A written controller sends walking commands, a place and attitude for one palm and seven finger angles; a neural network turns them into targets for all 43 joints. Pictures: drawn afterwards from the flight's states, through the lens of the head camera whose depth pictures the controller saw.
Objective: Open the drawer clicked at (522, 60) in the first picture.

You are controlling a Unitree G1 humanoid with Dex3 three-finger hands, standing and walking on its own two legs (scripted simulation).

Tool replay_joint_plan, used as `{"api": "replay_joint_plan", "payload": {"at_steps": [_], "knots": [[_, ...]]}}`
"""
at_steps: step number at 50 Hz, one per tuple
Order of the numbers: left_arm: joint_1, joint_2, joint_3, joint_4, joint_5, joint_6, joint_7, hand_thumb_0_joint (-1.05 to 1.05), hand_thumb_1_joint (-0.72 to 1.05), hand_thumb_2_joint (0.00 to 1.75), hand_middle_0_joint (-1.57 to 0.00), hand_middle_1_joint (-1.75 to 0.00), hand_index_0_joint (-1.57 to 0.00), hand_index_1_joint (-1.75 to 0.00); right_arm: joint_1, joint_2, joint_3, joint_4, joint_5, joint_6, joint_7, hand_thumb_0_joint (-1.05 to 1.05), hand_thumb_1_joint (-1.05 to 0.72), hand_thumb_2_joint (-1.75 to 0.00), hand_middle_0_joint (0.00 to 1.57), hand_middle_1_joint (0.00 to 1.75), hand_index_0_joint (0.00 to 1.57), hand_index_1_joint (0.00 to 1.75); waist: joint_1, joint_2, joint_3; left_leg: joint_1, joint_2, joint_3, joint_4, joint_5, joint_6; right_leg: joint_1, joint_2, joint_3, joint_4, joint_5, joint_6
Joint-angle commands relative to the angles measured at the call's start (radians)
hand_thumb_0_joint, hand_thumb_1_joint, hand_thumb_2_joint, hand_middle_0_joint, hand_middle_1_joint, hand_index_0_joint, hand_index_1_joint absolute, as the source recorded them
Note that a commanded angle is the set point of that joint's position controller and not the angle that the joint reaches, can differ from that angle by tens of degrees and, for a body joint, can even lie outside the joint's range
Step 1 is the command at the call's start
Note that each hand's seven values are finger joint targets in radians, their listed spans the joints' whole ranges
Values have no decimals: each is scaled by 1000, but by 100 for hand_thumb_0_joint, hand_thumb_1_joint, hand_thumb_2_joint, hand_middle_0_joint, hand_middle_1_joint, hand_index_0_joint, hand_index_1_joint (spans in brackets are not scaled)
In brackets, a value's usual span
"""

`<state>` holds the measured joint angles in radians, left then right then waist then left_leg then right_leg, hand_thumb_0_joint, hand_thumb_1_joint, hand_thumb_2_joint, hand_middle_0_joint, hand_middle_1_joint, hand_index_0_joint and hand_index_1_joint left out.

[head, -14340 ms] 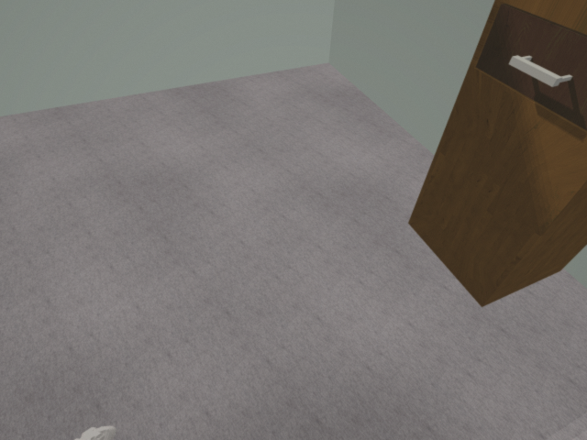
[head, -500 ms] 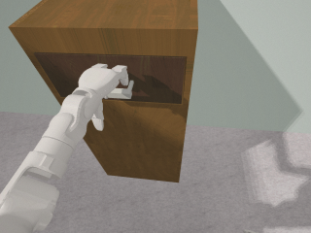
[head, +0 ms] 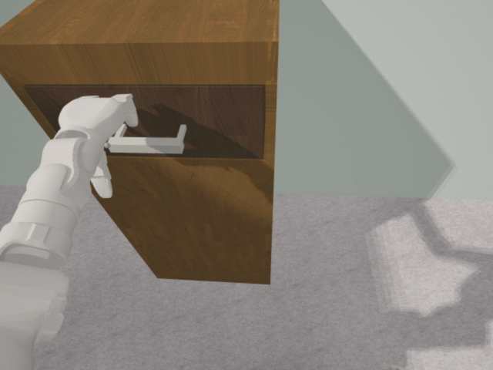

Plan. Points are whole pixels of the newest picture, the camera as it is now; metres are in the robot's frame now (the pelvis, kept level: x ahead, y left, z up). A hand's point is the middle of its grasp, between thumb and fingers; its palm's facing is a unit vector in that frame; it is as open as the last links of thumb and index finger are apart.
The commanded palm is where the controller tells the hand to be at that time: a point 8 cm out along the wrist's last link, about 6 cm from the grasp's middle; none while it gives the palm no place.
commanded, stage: move the hooked fingers above the handle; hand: left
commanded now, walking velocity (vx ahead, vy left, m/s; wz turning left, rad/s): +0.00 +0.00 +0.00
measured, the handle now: (149, 137) +0.51 +0.21 +0.09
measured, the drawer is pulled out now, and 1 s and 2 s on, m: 0.00 0.00 0.00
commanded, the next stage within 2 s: none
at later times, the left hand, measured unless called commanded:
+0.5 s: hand (131, 127) +0.47 +0.21 +0.15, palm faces +0.02 +0.00 -1.00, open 13.5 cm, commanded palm +0.43 +0.24 +0.20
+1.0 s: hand (162, 121) +0.47 +0.16 +0.15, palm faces +0.14 -0.03 -0.99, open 13.8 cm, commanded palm +0.44 +0.24 +0.20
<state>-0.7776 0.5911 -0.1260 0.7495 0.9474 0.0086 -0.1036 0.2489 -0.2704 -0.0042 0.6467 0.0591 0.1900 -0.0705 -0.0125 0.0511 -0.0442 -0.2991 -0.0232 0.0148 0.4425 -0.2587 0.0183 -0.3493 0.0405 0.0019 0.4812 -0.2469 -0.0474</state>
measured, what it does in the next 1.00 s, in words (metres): stands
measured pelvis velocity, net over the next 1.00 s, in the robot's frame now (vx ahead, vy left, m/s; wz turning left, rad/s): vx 0.00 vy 0.03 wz -0.03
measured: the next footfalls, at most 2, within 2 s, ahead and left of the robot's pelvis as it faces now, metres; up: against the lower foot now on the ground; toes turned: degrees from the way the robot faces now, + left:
none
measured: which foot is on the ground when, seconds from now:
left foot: down 0.00-1.00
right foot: down 0.00-1.00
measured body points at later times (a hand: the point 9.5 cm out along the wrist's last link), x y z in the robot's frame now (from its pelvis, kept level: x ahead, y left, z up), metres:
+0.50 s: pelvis +0.00 +0.01 +0.00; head +0.03 -0.02 +0.45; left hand +0.46 +0.21 +0.20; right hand +0.10 -0.22 -0.14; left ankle -0.03 +0.11 -0.74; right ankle -0.01 -0.09 -0.74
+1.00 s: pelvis +0.00 +0.03 +0.00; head +0.04 +0.01 +0.44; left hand +0.46 +0.16 +0.21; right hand +0.10 -0.22 -0.14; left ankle -0.03 +0.11 -0.74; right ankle -0.01 -0.09 -0.74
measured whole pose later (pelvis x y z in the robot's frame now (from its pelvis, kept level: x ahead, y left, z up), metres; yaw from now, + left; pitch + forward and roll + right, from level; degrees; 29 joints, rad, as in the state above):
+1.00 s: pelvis +0.00 +0.03 +0.00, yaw -2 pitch +8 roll +0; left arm -0.86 0.45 -0.22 0.70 0.97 -0.09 0.11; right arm 0.20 -0.25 0.03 0.70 0.05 0.19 -0.04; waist -0.02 0.05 -0.06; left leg -0.35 -0.04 0.05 0.48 -0.27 0.05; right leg -0.40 0.02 0.04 0.50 -0.24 -0.01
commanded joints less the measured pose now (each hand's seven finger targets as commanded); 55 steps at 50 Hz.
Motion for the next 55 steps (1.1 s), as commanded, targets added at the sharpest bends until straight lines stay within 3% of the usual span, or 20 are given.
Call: {"api": "replay_joint_plan", "payload": {"at_steps": [1, 5, 7, 8, 13, 15, 18, 22, 24, 27, 31, 33, 34, 38, 41, 43, 46, 49, 52, 55], "knots": [[-551, 13, -80, -377, -48, -144, -12, 0, -50, 30, -30, -120, -30, -120, -21, -113, -64, -123, -12, -61, -9, 0, -90, -90, 20, 30, 20, 30, -65, -1, -321, 123, -20, 11, 23, 214, 47, 121, -48, 49, -49, 257, 19], [-624, 112, 30, -386, -81, -204, 61, 0, -50, 30, -30, -120, -30, -120, 19, -114, -69, -85, -15, -73, -7, 0, -90, -90, 20, 30, 20, 30, -57, -5, -363, 123, -25, -11, 39, 243, 34, 116, -39, 36, -34, 251, 11], [-616, 180, 107, -334, -74, -193, 128, 0, -50, 30, -30, -120, -30, -120, 22, -116, -63, -71, -15, -72, 1, 0, -90, -90, 20, 30, 20, 30, -30, -16, -375, 79, -27, -8, 32, 259, 24, 137, -35, 26, -20, 252, 6], [-606, 247, 167, -283, -65, -172, 165, 0, -50, 30, -30, -120, -30, -120, 24, -124, -58, -59, -16, -71, 6, 0, -90, -90, 20, 30, 20, 30, -16, -38, -369, 46, -23, -6, 29, 264, 20, 148, -34, 24, -17, 247, 4], [-559, 327, 215, -121, 16, -8, 284, 0, -50, 30, -30, -120, -30, -120, -45, -116, -31, -56, -15, -53, 26, 0, -90, -90, 20, 30, 20, 30, 46, -17, -412, -40, -12, 24, 11, 348, 1, 269, -37, 31, 11, 346, -1], [-501, 309, 191, -61, 43, 63, 261, 0, -50, 30, -30, -120, -30, -120, -65, -114, -23, -68, -14, -37, 29, 0, -90, -90, 20, 30, 20, 30, 56, -38, -423, -50, -5, 34, 2, 367, 1, 308, -42, 26, 19, 391, 5], [-448, 360, 229, -64, 32, 96, 224, 0, -50, 30, -30, -120, -30, -120, -104, -119, -12, -84, -7, -10, 17, 0, -90, -90, 20, 30, 20, 30, 75, -141, -424, -59, -1, 45, -24, 344, 10, 379, -51, 42, -1, 397, 17], [-387, 330, 185, -21, 17, 108, 162, 0, -50, 30, -30, -120, -30, -120, -127, -123, -1, -100, 11, -2, -14, 0, -90, -90, 20, 30, 20, 30, 52, -222, -294, -73, 9, 50, -52, 219, 24, 318, -58, 48, -43, 271, 32], [-380, 368, 205, -13, 28, 80, 123, 0, -50, 30, -30, -120, -30, -120, -116, -134, -7, -111, 10, -7, -26, 0, -90, -90, 20, 30, 20, 30, 45, -217, -294, -69, 9, 48, -51, 191, 31, 311, -61, 58, -49, 240, 33], [-423, 280, 134, -94, 38, -1, 50, 0, -50, 30, -30, -120, -30, -120, -71, -136, -26, -137, 0, -24, -29, 0, -90, -90, 20, 30, 20, 30, 5, -127, -327, -21, 5, 44, -32, 210, 41, 265, -59, 44, -39, 278, 30], [-567, 18, -85, -405, -24, -150, -6, 0, -50, 30, -30, -120, -30, -120, -23, -114, -63, -141, -12, -63, -16, 0, -90, -90, 20, 30, 20, 30, -67, 37, -363, 181, -2, 7, 25, 277, 47, 91, -41, 37, -40, 254, 16], [-638, -46, -140, -451, -70, -197, -6, 0, -50, 30, -30, -120, -30, -120, 8, -108, -70, -119, -12, -84, -15, 0, -90, -90, 20, 30, 20, 30, -104, 46, -334, 228, -5, -21, 46, 276, 43, -3, -31, 24, -43, 194, 12], [-686, -33, -123, -473, -93, -218, 9, 0, -50, 30, -30, -120, -30, -120, 23, -113, -73, -100, -14, -94, -14, 0, -90, -90, 20, 30, 20, 30, -109, 49, -341, 240, -4, -32, 49, 263, 38, -21, -29, 20, -42, 174, 13], [-704, 90, 23, -382, -99, -218, 129, 0, -50, 30, -30, -120, -30, -120, 56, -125, -72, -47, -17, -94, 2, 0, -90, -90, 20, 30, 20, 30, -66, 51, -364, 208, -10, -51, 49, 305, 2, -19, -15, -8, -20, 173, -6], [-647, 229, 169, -202, -58, -129, 240, 0, -50, 30, -30, -120, -30, -120, 39, -125, -48, -27, -15, -80, 25, 0, -90, -90, 20, 30, 20, 30, -4, -17, -356, 64, -8, -37, 20, 309, -11, 57, -8, -18, 11, 193, -15], [-624, 306, 205, -140, -23, -59, 271, 0, -50, 30, -30, -120, -30, -120, 4, -130, -33, -37, -18, -59, 27, 0, -90, -90, 20, 30, 20, 30, 27, -45, -385, 5, -7, -13, 11, 336, -13, 151, -16, -5, 15, 245, -15], [-571, 313, 184, -57, 38, 50, 280, 0, -50, 30, -30, -120, -30, -120, -52, -114, -14, -57, -19, -33, 28, 0, -90, -90, 20, 30, 20, 30, 60, -32, -428, -31, 3, 17, 4, 400, -16, 256, -31, 7, 27, 351, -8], [-501, 358, 203, -39, 38, 96, 261, 0, -50, 30, -30, -120, -30, -120, -96, -118, 4, -67, -4, 2, 15, 0, -90, -90, 20, 30, 20, 30, 68, -118, -375, -70, 8, 31, -29, 346, -8, 308, -39, 23, -3, 337, 5], [-476, 321, 173, -37, 5, 134, 233, 0, -50, 30, -30, -120, -30, -120, -131, -110, 11, -82, 8, 8, -6, 0, -90, -90, 20, 30, 20, 30, 67, -156, -345, -52, 10, 40, -61, 269, 1, 316, -47, 26, -29, 277, 16], [-465, 366, 195, -44, 21, 131, 210, 0, -50, 30, -30, -120, -30, -120, -153, -109, 19, -92, 12, 6, -28, 0, -90, -90, 20, 30, 20, 30, 71, -167, -351, -46, 12, 41, -71, 233, 9, 338, -53, 42, -39, 246, 22]]}}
